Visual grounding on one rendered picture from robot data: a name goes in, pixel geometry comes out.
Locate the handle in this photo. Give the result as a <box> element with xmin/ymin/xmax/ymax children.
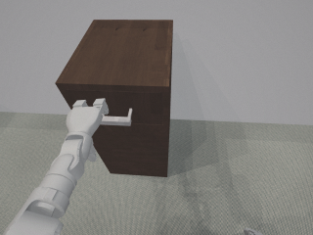
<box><xmin>100</xmin><ymin>108</ymin><xmax>133</xmax><ymax>126</ymax></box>

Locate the cabinet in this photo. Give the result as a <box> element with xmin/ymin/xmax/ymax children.
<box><xmin>55</xmin><ymin>20</ymin><xmax>173</xmax><ymax>177</ymax></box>

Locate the robot left upper arm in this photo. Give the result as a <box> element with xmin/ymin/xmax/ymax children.
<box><xmin>9</xmin><ymin>211</ymin><xmax>64</xmax><ymax>235</ymax></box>

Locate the left robot forearm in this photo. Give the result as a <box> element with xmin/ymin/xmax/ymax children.
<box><xmin>2</xmin><ymin>131</ymin><xmax>93</xmax><ymax>235</ymax></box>

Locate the drawer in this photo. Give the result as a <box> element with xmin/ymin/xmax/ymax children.
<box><xmin>67</xmin><ymin>89</ymin><xmax>163</xmax><ymax>124</ymax></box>

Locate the robot left hand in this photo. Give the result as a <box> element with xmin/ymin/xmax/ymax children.
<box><xmin>66</xmin><ymin>98</ymin><xmax>109</xmax><ymax>162</ymax></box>

